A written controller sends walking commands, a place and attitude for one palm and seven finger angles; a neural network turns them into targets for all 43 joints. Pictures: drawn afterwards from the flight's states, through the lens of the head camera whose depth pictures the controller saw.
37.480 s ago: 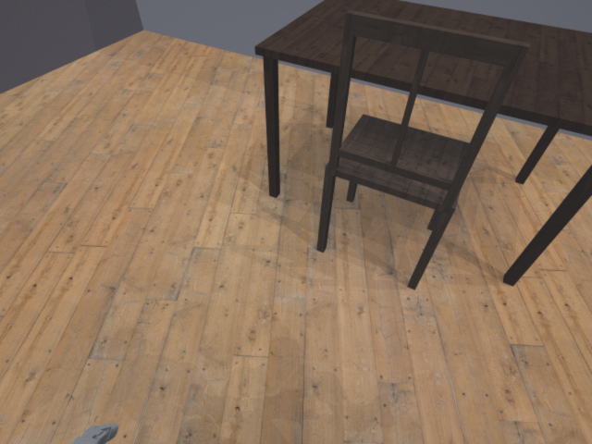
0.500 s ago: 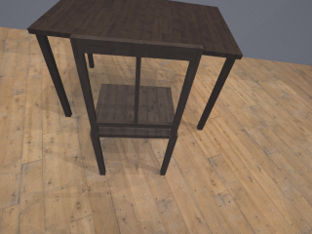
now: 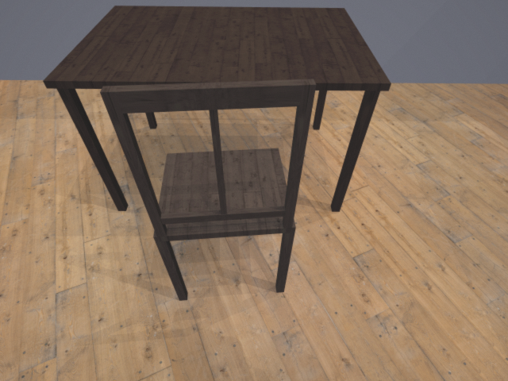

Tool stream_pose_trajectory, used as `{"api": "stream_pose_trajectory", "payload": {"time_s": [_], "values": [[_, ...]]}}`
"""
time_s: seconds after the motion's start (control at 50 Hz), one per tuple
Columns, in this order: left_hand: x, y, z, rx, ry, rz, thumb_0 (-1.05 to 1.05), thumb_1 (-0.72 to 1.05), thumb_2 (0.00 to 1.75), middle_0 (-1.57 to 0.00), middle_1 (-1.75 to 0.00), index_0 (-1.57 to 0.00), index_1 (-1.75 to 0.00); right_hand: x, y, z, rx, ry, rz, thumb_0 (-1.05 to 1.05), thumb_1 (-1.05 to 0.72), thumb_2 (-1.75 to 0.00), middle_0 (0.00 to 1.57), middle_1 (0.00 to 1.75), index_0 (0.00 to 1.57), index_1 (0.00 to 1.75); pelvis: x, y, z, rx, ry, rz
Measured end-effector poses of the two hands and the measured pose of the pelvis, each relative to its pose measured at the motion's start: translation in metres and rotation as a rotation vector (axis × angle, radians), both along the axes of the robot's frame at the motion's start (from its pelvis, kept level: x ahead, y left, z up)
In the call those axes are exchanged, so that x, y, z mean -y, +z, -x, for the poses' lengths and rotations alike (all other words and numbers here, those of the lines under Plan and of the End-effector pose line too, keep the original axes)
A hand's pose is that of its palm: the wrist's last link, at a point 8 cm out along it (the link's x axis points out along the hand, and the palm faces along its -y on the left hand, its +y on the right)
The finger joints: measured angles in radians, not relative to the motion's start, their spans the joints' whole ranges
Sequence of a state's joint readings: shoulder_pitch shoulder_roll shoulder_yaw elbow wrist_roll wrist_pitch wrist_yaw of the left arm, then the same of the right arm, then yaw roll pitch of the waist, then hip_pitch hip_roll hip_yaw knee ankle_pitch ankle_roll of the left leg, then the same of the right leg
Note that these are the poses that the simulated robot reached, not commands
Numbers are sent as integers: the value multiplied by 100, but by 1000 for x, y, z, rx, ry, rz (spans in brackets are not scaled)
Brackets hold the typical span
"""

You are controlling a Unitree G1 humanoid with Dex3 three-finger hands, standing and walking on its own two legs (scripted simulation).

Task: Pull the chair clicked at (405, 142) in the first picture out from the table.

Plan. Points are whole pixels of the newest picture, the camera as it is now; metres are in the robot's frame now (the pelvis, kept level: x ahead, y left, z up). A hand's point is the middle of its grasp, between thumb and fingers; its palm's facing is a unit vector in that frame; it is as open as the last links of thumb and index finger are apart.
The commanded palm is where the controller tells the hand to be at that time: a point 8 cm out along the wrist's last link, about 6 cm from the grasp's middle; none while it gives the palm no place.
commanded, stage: let the arm hang, fingers relaxed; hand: left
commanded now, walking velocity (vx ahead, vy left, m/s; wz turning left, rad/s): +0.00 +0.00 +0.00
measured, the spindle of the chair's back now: (219, 168) +0.60 +0.12 -0.05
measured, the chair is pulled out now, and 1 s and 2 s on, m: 0.25 0.25 0.25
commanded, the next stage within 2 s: look to check the result in 0.24 s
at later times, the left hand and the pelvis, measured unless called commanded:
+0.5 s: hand out of the picture -0.01 +0.15 -0.18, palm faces +0.02 -0.99 -0.17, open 7.4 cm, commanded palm none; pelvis +0.02 +0.00 +0.00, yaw +0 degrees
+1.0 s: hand out of the picture +0.00 +0.14 -0.18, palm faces +0.02 -0.99 -0.16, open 7.4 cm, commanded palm none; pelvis +0.03 -0.01 +0.00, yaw -1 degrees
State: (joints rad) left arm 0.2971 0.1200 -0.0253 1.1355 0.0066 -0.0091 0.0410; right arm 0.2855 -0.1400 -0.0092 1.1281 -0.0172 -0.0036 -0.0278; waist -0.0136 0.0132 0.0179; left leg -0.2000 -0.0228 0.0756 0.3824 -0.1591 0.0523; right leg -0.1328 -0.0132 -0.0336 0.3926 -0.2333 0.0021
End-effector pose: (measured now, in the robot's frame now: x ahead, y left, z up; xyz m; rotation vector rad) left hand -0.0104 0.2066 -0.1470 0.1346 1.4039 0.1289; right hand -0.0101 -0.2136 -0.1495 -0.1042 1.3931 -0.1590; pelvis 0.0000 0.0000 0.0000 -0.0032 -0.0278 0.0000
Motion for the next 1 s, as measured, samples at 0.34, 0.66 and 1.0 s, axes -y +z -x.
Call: {"api": "stream_pose_trajectory", "payload": {"time_s": [0.34, 0.66, 1.0], "values": [[3, 0, 3, -50, 13, -1, 0, 91, 90, -20, -30, -19, -30, -9, 0, 11, -62, -28, -22, 0, -91, -90, 20, 30, 20, 30, 3, 1, -11, -7, -5, -2], [12, 0, 1, -63, 22, 11, 0, 91, 90, -19, -30, -19, -30, -6, 0, -4, -53, -28, -17, 1, -92, -90, 20, 30, 20, 30, 6, 1, -20, -10, -7, -5], [13, -1, -10, -55, 16, 10, 0, 91, 90, -20, -30, -19, -30, -2, 0, -12, -49, -30, -9, 1, -92, -90, 20, 30, 20, 30, 8, 1, -28, -11, -11, -7]]}}
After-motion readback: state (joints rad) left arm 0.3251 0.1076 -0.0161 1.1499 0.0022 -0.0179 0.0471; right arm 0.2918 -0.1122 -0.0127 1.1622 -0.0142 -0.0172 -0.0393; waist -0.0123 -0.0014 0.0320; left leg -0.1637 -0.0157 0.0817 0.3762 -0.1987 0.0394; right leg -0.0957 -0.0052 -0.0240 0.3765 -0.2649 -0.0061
